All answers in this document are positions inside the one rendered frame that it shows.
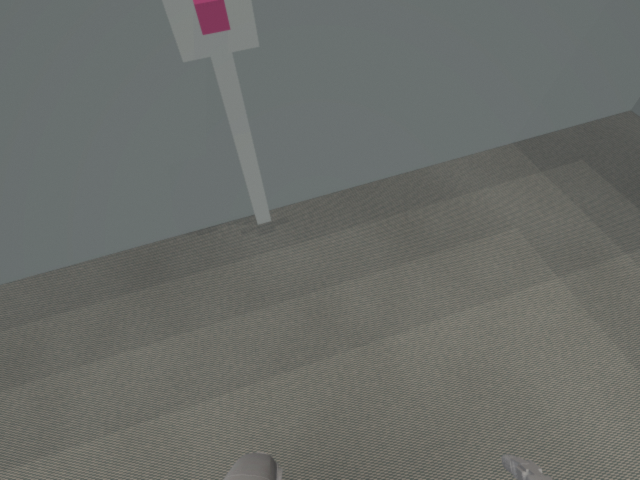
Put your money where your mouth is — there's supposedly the button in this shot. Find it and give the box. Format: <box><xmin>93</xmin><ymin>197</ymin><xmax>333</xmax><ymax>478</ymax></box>
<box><xmin>193</xmin><ymin>0</ymin><xmax>231</xmax><ymax>35</ymax></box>

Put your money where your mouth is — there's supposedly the robot left thigh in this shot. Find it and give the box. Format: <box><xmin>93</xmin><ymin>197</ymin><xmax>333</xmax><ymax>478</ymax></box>
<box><xmin>223</xmin><ymin>453</ymin><xmax>283</xmax><ymax>480</ymax></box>

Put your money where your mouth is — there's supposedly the panel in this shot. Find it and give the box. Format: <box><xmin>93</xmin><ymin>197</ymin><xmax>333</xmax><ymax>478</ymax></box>
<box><xmin>162</xmin><ymin>0</ymin><xmax>271</xmax><ymax>225</ymax></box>

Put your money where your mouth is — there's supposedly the robot right hand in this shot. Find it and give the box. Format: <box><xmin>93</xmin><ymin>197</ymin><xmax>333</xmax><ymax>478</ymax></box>
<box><xmin>502</xmin><ymin>454</ymin><xmax>553</xmax><ymax>480</ymax></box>

